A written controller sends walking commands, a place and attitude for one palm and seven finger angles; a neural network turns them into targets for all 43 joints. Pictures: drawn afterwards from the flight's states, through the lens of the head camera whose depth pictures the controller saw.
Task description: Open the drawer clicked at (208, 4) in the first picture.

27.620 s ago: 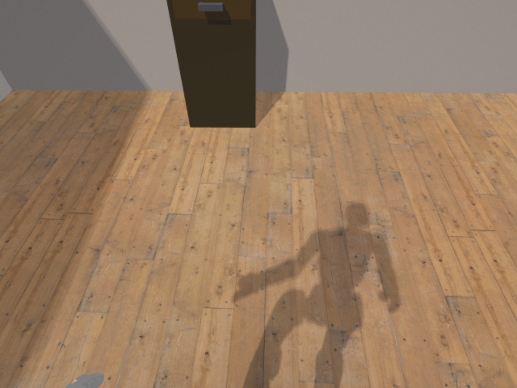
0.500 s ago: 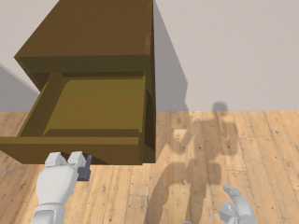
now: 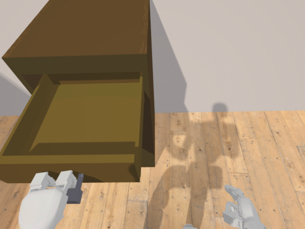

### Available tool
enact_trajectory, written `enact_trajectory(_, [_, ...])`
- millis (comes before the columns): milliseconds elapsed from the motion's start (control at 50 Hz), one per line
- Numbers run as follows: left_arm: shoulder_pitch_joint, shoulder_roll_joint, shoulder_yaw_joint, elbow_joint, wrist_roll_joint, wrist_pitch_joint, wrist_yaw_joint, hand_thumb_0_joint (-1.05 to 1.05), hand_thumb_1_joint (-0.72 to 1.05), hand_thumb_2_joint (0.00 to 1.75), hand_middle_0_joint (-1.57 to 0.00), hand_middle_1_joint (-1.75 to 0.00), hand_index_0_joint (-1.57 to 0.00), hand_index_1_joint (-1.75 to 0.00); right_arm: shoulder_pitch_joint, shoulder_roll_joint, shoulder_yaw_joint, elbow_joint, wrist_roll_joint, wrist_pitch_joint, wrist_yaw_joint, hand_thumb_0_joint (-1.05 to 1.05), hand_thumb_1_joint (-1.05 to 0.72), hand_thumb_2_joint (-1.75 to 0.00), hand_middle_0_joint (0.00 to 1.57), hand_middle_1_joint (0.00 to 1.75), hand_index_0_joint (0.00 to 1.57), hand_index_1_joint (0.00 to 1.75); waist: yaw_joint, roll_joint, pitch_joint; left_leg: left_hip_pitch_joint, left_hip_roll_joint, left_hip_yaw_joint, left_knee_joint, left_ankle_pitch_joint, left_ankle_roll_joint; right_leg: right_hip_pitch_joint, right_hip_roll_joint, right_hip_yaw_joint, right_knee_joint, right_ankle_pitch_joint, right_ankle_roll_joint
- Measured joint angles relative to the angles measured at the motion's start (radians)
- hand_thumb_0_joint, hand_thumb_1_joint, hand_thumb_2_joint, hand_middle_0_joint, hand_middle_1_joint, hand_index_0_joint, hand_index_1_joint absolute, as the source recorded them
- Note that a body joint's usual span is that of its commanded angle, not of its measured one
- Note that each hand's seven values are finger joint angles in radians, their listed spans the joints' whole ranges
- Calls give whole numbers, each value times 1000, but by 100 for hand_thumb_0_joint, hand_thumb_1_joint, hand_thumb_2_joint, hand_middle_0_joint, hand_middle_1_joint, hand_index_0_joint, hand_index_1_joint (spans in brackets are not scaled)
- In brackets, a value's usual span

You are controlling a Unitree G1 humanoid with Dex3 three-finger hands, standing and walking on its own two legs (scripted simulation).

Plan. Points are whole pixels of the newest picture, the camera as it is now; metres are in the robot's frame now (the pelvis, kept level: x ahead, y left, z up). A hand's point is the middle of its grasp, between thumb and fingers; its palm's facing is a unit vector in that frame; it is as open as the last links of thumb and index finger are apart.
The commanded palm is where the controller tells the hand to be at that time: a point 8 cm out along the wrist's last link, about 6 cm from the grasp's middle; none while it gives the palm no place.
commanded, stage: open the thumb to release the handle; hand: left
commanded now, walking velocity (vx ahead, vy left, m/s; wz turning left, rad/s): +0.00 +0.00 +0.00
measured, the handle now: (58, 186) +0.22 +0.25 +0.01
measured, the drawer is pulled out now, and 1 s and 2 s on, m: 0.30 0.30 0.29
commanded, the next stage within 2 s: lift the hand off the handle in 0.60 s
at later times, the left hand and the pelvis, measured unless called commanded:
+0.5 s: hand (58, 208) +0.17 +0.24 +0.00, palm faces -0.01 -0.05 -1.00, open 9.9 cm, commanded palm +0.15 +0.24 +0.04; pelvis -0.01 -0.01 +0.00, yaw +2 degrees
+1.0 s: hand (57, 207) +0.17 +0.24 +0.00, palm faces +0.00 -0.04 -1.00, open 13.5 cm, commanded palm +0.16 +0.25 +0.05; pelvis -0.02 -0.02 +0.01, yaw +3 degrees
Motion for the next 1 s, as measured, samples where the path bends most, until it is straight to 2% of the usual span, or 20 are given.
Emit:
enact_trajectory(120, [41, 3, 3, -36, -7, 5, 7, 6, 64, 72, -27, -134, -41, -135, 7, 1, 5, -13, -3, 4, 9, 1, -91, -90, 20, 30, 20, 30, -6, 0, -10, -14, 2, 4, 17, -15, 1, -17, 2, 5, 17, -13, 2])
enact_trajectory(200, [-5, 8, -9, -10, 21, -17, 40, 4, 62, 75, -31, -134, -41, -135, 12, -9, -6, 3, -9, 5, -8, 1, -91, -90, 20, 30, 20, 30, 15, 5, -5, -40, -6, -12, 39, -21, 2, -33, -8, -9, 35, -22, 3])
enact_trajectory(280, [-45, -8, -28, 9, 20, 0, 48, 2, 57, 75, -34, -133, -41, -134, 7, -9, -10, 22, -3, 10, -19, 1, -91, -90, 20, 30, 20, 30, 28, 13, -1, -45, -11, -21, 45, -19, 2, -33, -14, -17, 39, -23, 3])
enact_trajectory(360, [-69, -19, -40, 25, 13, 25, 32, 1, 44, 70, -36, -131, -42, -132, 3, 0, 0, 28, 5, 12, -31, 1, -91, -90, 20, 30, 20, 30, 32, 17, 3, -28, -13, -25, 28, -6, 0, -15, -16, -21, 25, -15, 1])
enact_trajectory(460, [-107, -18, -43, 58, 8, 39, 4, 0, 18, 59, -35, -127, -41, -129, -3, 8, 14, 25, 9, 6, -44, 1, -91, -90, 20, 30, 20, 30, 31, 17, 13, -3, -14, -33, 0, 15, -5, 12, -16, -28, 0, 1, -5])
enact_trajectory(580, [-149, -11, -35, 97, 8, 27, -20, 0, -18, 44, -34, -124, -38, -125, -8, 5, 17, 28, 9, -5, -57, 1, -91, -90, 20, 30, 20, 30, 33, 13, 23, 13, -13, -41, -21, 35, -11, 31, -15, -37, -20, 17, -12])
enact_trajectory(660, [-170, -6, -28, 120, 9, 13, -27, 0, -34, 37, -34, -123, -37, -123, -9, -2, 11, 36, 9, -9, -64, 1, -91, -90, 20, 30, 20, 30, 33, 11, 27, 15, -13, -46, -28, 44, -14, 34, -15, -42, -27, 24, -16])
enact_trajectory(800, [-183, -7, -18, 126, 3, 6, -28, 0, -46, 32, -33, -121, -36, -122, -4, -13, -2, 47, 9, -15, -69, 1, -91, -90, 20, 30, 20, 30, 32, 11, 30, 16, -14, -48, -37, 55, -17, 36, -15, -43, -33, 32, -19])
enact_trajectory(1000, [-235, 8, -20, 171, 3, -19, -22, 0, -49, 30, -33, -121, -37, -123, -3, -12, -5, 73, 18, -18, -84, 1, -91, -90, 20, 30, 20, 30, 37, 12, 35, 6, -17, -54, -39, 67, -17, 30, -19, -49, -38, 42, -20])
